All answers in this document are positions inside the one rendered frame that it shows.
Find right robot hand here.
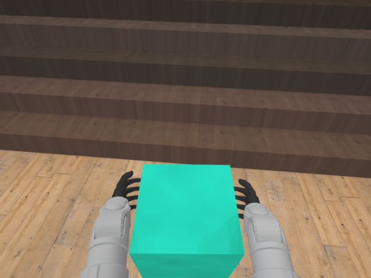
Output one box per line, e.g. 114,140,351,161
234,179,260,219

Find carton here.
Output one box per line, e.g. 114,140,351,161
129,164,245,278

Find left robot hand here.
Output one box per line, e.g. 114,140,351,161
112,171,141,210

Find right robot forearm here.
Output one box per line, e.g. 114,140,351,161
243,203,300,278

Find left robot forearm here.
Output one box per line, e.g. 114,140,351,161
79,196,131,278

